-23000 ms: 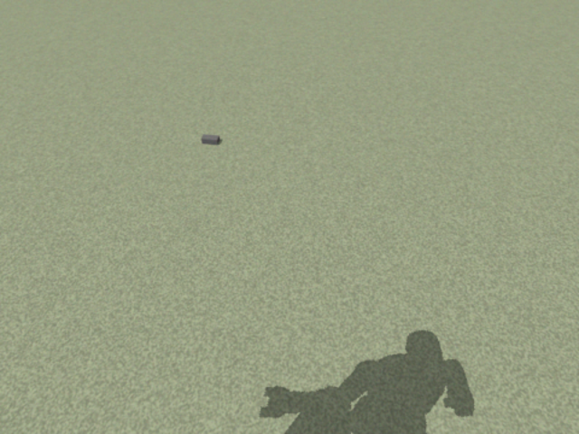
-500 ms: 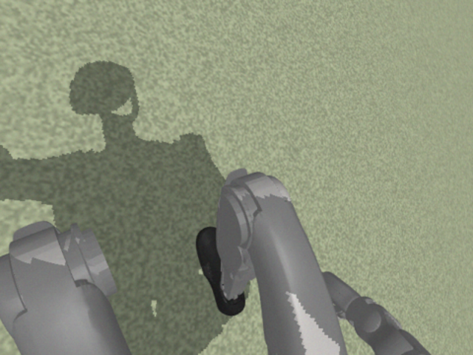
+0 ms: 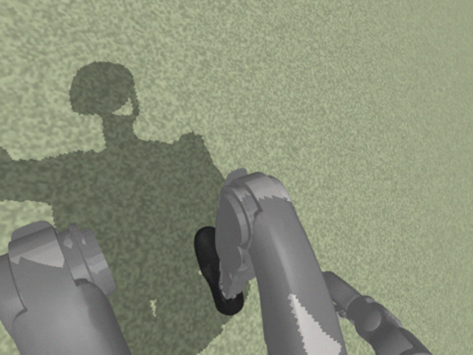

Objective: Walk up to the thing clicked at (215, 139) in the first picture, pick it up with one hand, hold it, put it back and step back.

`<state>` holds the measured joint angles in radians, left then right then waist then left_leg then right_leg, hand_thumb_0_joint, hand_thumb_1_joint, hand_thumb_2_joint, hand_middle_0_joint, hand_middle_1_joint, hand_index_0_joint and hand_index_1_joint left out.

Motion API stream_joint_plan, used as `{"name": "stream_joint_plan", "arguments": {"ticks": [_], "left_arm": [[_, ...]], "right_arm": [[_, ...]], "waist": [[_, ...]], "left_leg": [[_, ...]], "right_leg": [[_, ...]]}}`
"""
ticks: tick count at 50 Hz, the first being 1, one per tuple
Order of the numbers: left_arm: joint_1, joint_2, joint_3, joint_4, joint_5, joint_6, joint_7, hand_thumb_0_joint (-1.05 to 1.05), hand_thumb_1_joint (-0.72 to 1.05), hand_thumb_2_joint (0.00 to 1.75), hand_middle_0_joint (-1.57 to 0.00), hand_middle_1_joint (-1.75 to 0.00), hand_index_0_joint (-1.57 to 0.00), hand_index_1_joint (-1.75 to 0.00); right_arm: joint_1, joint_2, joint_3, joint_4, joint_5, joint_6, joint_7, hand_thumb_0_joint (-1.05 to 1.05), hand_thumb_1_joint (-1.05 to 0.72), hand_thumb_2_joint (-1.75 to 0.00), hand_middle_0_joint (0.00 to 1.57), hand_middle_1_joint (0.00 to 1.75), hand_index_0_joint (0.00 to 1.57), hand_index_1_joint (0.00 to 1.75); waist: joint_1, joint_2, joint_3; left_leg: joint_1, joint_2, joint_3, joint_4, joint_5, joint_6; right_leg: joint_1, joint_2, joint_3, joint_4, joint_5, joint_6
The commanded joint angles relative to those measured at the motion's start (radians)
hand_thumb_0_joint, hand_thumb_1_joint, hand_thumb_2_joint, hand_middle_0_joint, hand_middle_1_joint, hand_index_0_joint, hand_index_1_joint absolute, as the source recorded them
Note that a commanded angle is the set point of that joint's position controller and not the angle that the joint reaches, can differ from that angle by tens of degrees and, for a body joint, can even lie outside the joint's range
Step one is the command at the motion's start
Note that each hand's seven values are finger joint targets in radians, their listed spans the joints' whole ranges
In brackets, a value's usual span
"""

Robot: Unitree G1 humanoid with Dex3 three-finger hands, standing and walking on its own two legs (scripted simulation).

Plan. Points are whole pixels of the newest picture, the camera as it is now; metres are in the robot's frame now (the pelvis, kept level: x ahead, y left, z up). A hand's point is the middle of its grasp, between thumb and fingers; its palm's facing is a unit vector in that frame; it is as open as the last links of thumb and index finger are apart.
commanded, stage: close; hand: left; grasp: from above
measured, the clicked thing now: out of the picture +0.40 +0.46 -0.27
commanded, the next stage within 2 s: none
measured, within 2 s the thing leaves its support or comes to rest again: neither
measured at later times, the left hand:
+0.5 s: hand out of the picture +0.39 +0.43 -0.23, palm faces -0.43 -0.20 -0.88, open 10.0 cm
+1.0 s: hand out of the picture +0.39 +0.43 -0.22, palm faces -0.43 -0.20 -0.88, open 8.7 cm
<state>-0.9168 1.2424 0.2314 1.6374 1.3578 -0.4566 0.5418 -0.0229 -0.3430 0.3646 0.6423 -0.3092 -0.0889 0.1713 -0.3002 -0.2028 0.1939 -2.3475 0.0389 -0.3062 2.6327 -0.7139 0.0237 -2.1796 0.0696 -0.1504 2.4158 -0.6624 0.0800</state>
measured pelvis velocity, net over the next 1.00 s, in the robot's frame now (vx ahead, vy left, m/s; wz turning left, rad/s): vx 0.00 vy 0.00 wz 0.00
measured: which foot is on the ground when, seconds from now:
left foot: down 0.00-1.00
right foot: down 0.00-1.00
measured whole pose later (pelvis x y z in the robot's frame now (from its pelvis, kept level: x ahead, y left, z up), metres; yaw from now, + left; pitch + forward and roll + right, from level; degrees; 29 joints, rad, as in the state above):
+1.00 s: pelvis +0.00 +0.00 +0.00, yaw +0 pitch +22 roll -17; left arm -0.92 1.24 0.21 1.64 1.34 -0.45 0.49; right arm 0.00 -0.34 0.37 0.63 -0.29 -0.09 0.18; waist -0.30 -0.20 0.20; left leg -2.35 0.04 -0.30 2.63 -0.71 0.03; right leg -2.18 0.06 -0.15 2.42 -0.66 0.07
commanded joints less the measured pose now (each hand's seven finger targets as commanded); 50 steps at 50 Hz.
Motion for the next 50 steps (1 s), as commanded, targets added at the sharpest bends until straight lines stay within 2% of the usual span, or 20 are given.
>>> {"name": "stream_joint_plan", "arguments": {"ticks": [1,5,7,10,11,17,18,19,20,23,24,27,32,37,38,41,42,43,46,50], "left_arm": [[-0.177,0.292,-0.007,-0.072,-0.023,0.035,0.039,0.0,-0.01,0.59,-0.44,-0.61,-0.44,-0.61],[-0.215,0.286,-0.025,-0.078,-0.046,0.052,0.01,0.0,0.06,0.55,-0.5,-0.58,-0.5,-0.57],[-0.213,0.294,-0.034,-0.086,-0.057,0.051,-0.006,0.0,0.07,0.54,-0.51,-0.57,-0.51,-0.56],[-0.176,0.291,-0.026,-0.042,-0.06,0.045,-0.025,0.0,0.1,0.51,-0.51,-0.56,-0.53,-0.54],[-0.205,0.308,-0.014,-0.094,-0.075,0.035,-0.026,0.0,0.09,0.52,-0.53,-0.53,-0.54,-0.53],[-0.18,0.31,-0.013,-0.126,-0.059,0.003,-0.038,0.0,0.14,0.49,-0.57,-0.51,-0.58,-0.5],[-0.176,0.321,-0.003,-0.117,-0.051,0.001,-0.034,0.0,0.14,0.49,-0.57,-0.5,-0.58,-0.49],[-0.194,0.336,0.013,-0.152,-0.056,-0.008,-0.028,0.0,0.15,0.49,-0.59,-0.48,-0.59,-0.48],[-0.192,0.353,0.023,-0.154,-0.042,-0.007,-0.023,0.0,0.15,0.48,-0.58,-0.5,-0.59,-0.49],[-0.196,0.355,0.032,-0.172,-0.038,-0.011,-0.011,0.0,0.16,0.49,-0.59,-0.47,-0.59,-0.47],[-0.168,0.334,0.017,-0.137,-0.025,-0.004,-0.009,0.0,0.14,0.5,-0.59,-0.46,-0.58,-0.47],[-0.173,0.333,0.027,-0.109,-0.031,0.002,0.007,0.0,0.19,0.49,-0.63,-0.44,-0.62,-0.45],[-0.188,0.289,-0.017,-0.095,-0.041,0.021,-0.004,0.0,0.25,0.47,-0.68,-0.42,-0.67,-0.43],[-0.213,0.294,-0.024,-0.11,-0.053,0.021,-0.018,0.0,0.27,0.39,-0.69,-0.39,-0.69,-0.38],[-0.177,0.289,-0.016,-0.062,-0.054,0.025,-0.02,0.0,0.28,0.38,-0.69,-0.39,-0.69,-0.38],[-0.196,0.32,0.002,-0.1,-0.061,0.01,-0.017,0.0,0.28,0.35,-0.69,-0.37,-0.7,-0.36],[-0.224,0.329,-0.002,-0.153,-0.052,0.005,-0.018,0.0,0.28,0.35,-0.69,-0.37,-0.7,-0.36],[-0.192,0.315,-0.002,-0.098,-0.049,0.005,-0.018,0.0,0.29,0.37,-0.69,-0.37,-0.7,-0.36],[-0.189,0.324,0.013,-0.122,-0.049,-0.004,-0.009,0.0,0.33,0.35,-0.73,-0.36,-0.74,-0.35],[-0.177,0.319,0.005,-0.119,-0.027,0.001,-0.004,0.0,0.34,0.35,-0.76,-0.32,-0.76,-0.32]], "right_arm": [[0.126,-0.343,-0.117,0.017,-0.006,-0.007,-0.019,0.0,-0.88,-0.89,0.2,0.3,0.2,0.3],[0.139,-0.351,-0.123,0.002,0.009,-0.023,-0.018,0.0,-0.88,-0.89,0.2,0.3,0.2,0.3],[0.136,-0.354,-0.12,0.001,0.014,-0.028,-0.019,0.0,-0.88,-0.89,0.2,0.3,0.2,0.3],[0.133,-0.334,-0.1,-0.017,0.018,-0.026,-0.021,0.0,-0.87,-0.89,0.2,0.3,0.2,0.3],[0.136,-0.352,-0.113,-0.002,0.017,-0.023,-0.024,0.0,-0.88,-0.89,0.2,0.3,0.2,0.3],[0.137,-0.351,-0.104,-0.013,0.014,-0.012,-0.02,0.0,-0.88,-0.89,0.2,0.3,0.2,0.3],[0.124,-0.331,-0.094,-0.022,0.017,-0.011,-0.018,0.0,-0.87,-0.89,0.2,0.3,0.2,0.3],[0.128,-0.344,-0.105,-0.015,0.017,-0.007,-0.019,0.0,-0.88,-0.89,0.2,0.3,0.2,0.3],[0.135,-0.347,-0.106,-0.014,0.012,-0.003,-0.02,0.0,-0.88,-0.89,0.2,0.3,0.2,0.3],[0.133,-0.344,-0.11,-0.015,0.009,0.0,-0.015,0.0,-0.88,-0.89,0.2,0.3,0.2,0.3],[0.13,-0.339,-0.109,-0.015,0.004,-0.001,-0.014,0.0,-0.88,-0.89,0.2,0.3,0.2,0.3],[0.134,-0.349,-0.114,-0.004,0.006,0.002,-0.016,0.0,-0.88,-0.89,0.2,0.3,0.2,0.3],[0.135,-0.347,-0.12,0.0,0.012,-0.005,-0.017,0.0,-0.88,-0.89,0.2,0.3,0.2,0.3],[0.142,-0.351,-0.123,-0.015,0.016,-0.015,-0.018,0.0,-0.88,-0.89,0.2,0.3,0.2,0.3],[0.137,-0.333,-0.101,-0.019,0.018,-0.015,-0.016,0.0,-0.88,-0.89,0.2,0.3,0.2,0.3],[0.129,-0.342,-0.103,-0.015,0.021,-0.011,-0.021,0.0,-0.88,-0.89,0.2,0.3,0.2,0.3],[0.147,-0.356,-0.118,-0.007,0.017,-0.01,-0.022,0.0,-0.88,-0.89,0.2,0.3,0.2,0.3],[0.126,-0.338,-0.109,-0.015,0.02,-0.011,-0.02,0.0,-0.88,-0.89,0.2,0.3,0.2,0.3],[0.133,-0.351,-0.114,-0.004,0.014,-0.003,-0.02,0.0,-0.88,-0.89,0.2,0.3,0.2,0.3],[0.133,-0.349,-0.118,-0.008,0.01,-0.004,-0.015,0.0,-0.88,-0.89,0.2,0.3,0.2,0.3]], "waist": [[-0.036,0.589,-0.568],[-0.048,0.56,-0.553],[-0.041,0.556,-0.561],[-0.037,0.525,-0.583],[-0.037,0.536,-0.591],[-0.04,0.602,-0.6],[-0.029,0.606,-0.612],[-0.029,0.613,-0.614],[-0.026,0.624,-0.623],[-0.023,0.636,-0.625],[-0.03,0.627,-0.614],[-0.032,0.604,-0.578],[-0.036,0.574,-0.564],[-0.041,0.559,-0.567],[-0.041,0.538,-0.57],[-0.033,0.556,-0.604],[-0.035,0.596,-0.611],[-0.027,0.601,-0.606],[-0.025,0.61,-0.592],[-0.029,0.608,-0.575]], "left_leg": [[0.478,0.032,0.108,-0.311,0.226,-0.029],[0.476,0.03,0.095,-0.306,0.196,-0.023],[0.468,0.028,0.096,-0.307,0.178,-0.019],[0.469,0.027,0.093,-0.308,0.184,-0.015],[0.473,0.027,0.09,-0.312,0.195,-0.018],[0.559,0.033,0.09,-0.313,0.284,-0.029],[0.56,0.033,0.091,-0.313,0.275,-0.028],[0.566,0.035,0.088,-0.313,0.285,-0.03],[0.575,0.034,0.098,-0.315,0.292,-0.031],[0.574,0.034,0.102,-0.305,0.307,-0.032],[0.579,0.037,0.106,-0.297,0.308,-0.029],[0.522,0.033,0.106,-0.31,0.272,-0.027],[0.486,0.032,0.1,-0.311,0.218,-0.024],[0.491,0.03,0.091,-0.31,0.192,-0.02],[0.49,0.031,0.084,-0.313,0.196,-0.02],[0.502,0.031,0.085,-0.313,0.224,-0.023],[0.542,0.031,0.091,-0.314,0.265,-0.027],[0.545,0.034,0.082,-0.314,0.26,-0.029],[0.535,0.033,0.087,-0.327,0.259,-0.034],[0.523,0.031,0.1,-0.314,0.256,-0.032]], "right_leg": [[0.187,0.029,-0.14,-0.159,0.202,-0.089],[0.168,0.018,-0.138,-0.154,0.189,-0.084],[0.186,0.019,-0.131,-0.164,0.174,-0.084],[0.219,0.022,-0.13,-0.173,0.175,-0.082],[0.216,0.021,-0.134,-0.163,0.189,-0.082],[0.215,0.021,-0.138,-0.152,0.232,-0.083],[0.217,0.021,-0.135,-0.15,0.225,-0.086],[0.208,0.019,-0.14,-0.145,0.234,-0.084],[0.225,0.023,-0.137,-0.155,0.236,-0.086],[0.221,0.019,-0.138,-0.142,0.251,-0.086],[0.217,0.021,-0.134,-0.148,0.247,-0.085],[0.205,0.024,-0.14,-0.161,0.229,-0.085],[0.187,0.023,-0.138,-0.166,0.194,-0.086],[0.182,0.018,-0.137,-0.157,0.182,-0.083],[0.195,0.02,-0.14,-0.159,0.181,-0.082],[0.213,0.022,-0.139,-0.155,0.204,-0.084],[0.208,0.019,-0.136,-0.148,0.232,-0.083],[0.189,0.018,-0.137,-0.14,0.221,-0.088],[0.198,0.021,-0.145,-0.144,0.223,-0.087],[0.189,0.02,-0.139,-0.143,0.221,-0.086]]}}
